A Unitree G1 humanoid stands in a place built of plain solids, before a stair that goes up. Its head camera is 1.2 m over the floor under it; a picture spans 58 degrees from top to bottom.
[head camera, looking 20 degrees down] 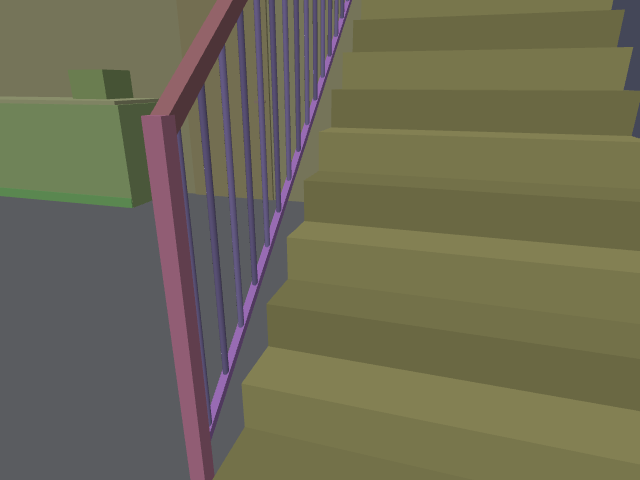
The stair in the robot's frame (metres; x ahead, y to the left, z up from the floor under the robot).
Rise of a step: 0.17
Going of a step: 0.21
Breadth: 1.21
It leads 16 degrees to the right of straight ahead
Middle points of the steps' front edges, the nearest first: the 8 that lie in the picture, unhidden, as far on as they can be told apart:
0.91 -0.34 0.34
1.11 -0.40 0.51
1.30 -0.46 0.67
1.50 -0.52 0.84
1.70 -0.57 1.01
1.89 -0.63 1.17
2.09 -0.69 1.34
2.29 -0.75 1.50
